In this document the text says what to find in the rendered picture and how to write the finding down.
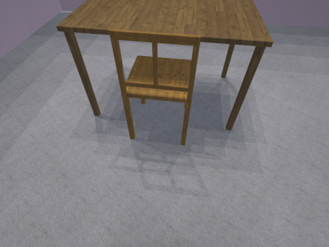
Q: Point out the table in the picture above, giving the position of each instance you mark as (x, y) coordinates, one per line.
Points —
(233, 22)

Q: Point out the chair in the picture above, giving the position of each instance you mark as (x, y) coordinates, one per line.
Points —
(156, 78)

